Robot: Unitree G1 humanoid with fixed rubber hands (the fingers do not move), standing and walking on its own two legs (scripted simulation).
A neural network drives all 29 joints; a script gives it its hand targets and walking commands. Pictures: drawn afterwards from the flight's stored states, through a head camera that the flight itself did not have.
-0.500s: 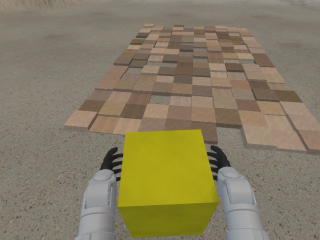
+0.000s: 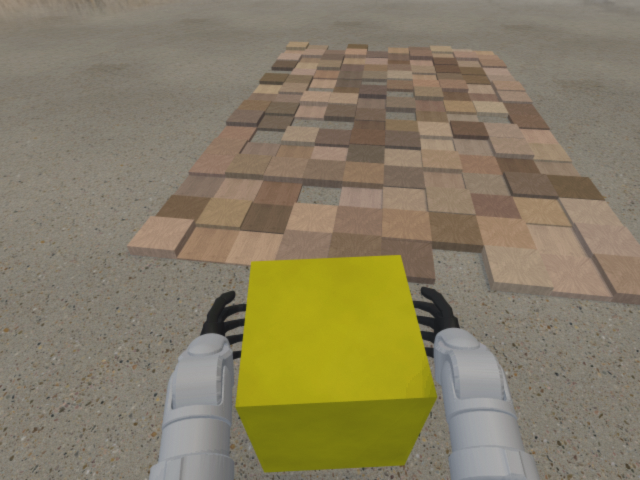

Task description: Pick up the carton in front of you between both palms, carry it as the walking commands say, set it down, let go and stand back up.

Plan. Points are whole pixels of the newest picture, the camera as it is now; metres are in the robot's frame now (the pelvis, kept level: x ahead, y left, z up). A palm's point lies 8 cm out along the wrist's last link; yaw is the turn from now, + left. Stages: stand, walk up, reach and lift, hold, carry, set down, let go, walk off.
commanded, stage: hold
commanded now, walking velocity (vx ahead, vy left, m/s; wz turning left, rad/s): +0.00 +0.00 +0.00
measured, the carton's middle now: (330, 367) +0.30 +0.00 -0.03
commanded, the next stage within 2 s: carry in 0.72 s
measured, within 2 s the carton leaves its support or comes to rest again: neither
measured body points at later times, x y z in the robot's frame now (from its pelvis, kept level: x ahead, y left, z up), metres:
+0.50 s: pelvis +0.00 +0.00 +0.00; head -0.04 +0.00 +0.45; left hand +0.30 +0.15 +0.04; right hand +0.30 -0.15 +0.04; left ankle +0.02 +0.13 -0.75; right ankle +0.01 -0.13 -0.75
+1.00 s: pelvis +0.04 -0.01 -0.01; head +0.00 -0.01 +0.43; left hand +0.34 +0.14 +0.07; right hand +0.34 -0.17 +0.07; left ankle +0.02 +0.14 -0.74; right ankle +0.01 -0.14 -0.75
